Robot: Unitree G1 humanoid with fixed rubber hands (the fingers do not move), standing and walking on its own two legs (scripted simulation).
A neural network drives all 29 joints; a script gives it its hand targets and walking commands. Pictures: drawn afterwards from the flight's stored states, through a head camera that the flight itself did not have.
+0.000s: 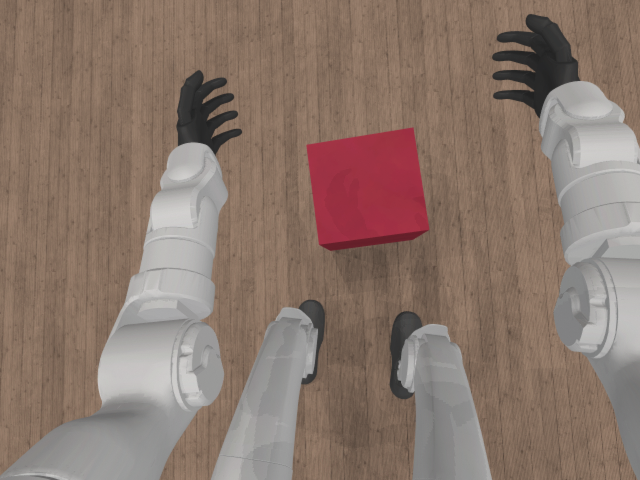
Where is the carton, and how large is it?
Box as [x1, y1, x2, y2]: [306, 128, 428, 250]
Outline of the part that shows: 413,128 400,129 306,145 318,240 320,245 332,250 407,240 416,237 428,229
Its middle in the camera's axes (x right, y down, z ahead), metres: +0.10 -0.08 +0.86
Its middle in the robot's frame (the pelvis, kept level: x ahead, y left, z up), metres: +0.49 +0.02 -0.52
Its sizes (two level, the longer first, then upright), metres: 0.210 0.200 0.250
